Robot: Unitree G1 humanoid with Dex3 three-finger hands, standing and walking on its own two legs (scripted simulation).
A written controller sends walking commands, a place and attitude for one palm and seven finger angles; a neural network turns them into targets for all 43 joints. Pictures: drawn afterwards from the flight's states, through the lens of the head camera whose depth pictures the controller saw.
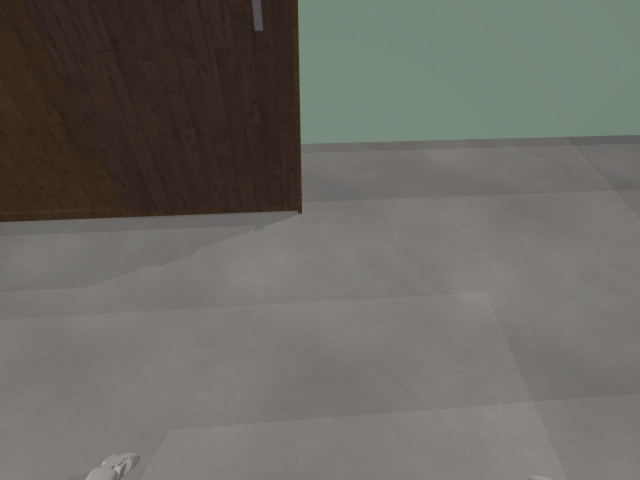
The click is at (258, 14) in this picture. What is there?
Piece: wardrobe's sliding door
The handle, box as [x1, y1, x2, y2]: [252, 0, 262, 30]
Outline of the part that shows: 252,0 255,30 262,30 260,0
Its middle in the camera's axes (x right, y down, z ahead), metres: -0.18 -0.73 +1.04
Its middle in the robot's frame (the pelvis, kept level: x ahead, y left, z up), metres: +1.28 +0.27 +0.20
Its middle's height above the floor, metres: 0.97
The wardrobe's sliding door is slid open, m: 0.00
